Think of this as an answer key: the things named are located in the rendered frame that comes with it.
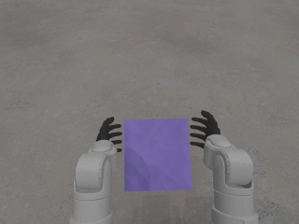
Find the left robot hand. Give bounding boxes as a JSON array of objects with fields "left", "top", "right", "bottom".
[{"left": 96, "top": 117, "right": 122, "bottom": 152}]

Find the right robot forearm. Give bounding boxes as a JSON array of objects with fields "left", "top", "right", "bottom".
[{"left": 203, "top": 134, "right": 259, "bottom": 224}]

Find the left robot forearm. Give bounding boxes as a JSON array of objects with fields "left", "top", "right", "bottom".
[{"left": 68, "top": 140, "right": 119, "bottom": 224}]

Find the right robot hand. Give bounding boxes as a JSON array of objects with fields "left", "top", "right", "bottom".
[{"left": 190, "top": 110, "right": 221, "bottom": 148}]

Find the carton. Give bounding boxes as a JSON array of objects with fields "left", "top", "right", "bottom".
[{"left": 124, "top": 118, "right": 192, "bottom": 192}]

